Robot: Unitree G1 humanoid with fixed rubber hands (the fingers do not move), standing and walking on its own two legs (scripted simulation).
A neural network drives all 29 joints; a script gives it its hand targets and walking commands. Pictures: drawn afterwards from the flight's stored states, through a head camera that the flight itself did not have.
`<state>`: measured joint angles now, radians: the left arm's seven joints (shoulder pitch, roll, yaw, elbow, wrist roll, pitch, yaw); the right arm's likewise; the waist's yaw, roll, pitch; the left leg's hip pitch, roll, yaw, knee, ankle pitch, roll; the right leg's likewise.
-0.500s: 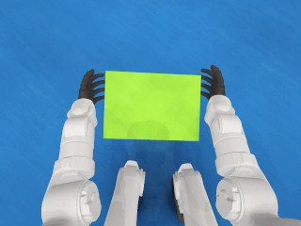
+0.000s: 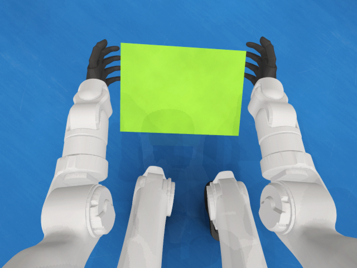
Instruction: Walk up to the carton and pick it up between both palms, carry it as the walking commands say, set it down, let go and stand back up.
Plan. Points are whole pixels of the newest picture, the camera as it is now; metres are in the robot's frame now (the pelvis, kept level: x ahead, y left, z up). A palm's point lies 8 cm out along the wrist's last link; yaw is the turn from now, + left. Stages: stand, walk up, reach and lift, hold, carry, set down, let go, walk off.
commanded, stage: set down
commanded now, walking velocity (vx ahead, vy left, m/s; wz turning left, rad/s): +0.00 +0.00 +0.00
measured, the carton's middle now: (179, 93) +0.49 +0.05 -0.19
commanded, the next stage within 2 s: none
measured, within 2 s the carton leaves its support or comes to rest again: neither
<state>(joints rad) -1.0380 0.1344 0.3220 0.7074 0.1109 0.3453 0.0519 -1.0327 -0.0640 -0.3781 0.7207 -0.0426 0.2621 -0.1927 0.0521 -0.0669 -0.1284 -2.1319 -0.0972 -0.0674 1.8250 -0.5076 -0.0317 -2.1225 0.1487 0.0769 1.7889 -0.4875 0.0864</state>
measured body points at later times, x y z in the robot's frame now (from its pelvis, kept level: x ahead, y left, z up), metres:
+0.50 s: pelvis -0.03 +0.01 -0.06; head +0.33 +0.06 +0.18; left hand +0.51 +0.21 -0.22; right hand +0.54 -0.12 -0.19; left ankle +0.10 +0.12 -0.44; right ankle +0.12 -0.13 -0.44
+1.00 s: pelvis -0.01 +0.01 -0.10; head +0.36 +0.05 +0.14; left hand +0.53 +0.21 -0.29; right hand +0.56 -0.13 -0.26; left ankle +0.10 +0.12 -0.44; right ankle +0.11 -0.13 -0.44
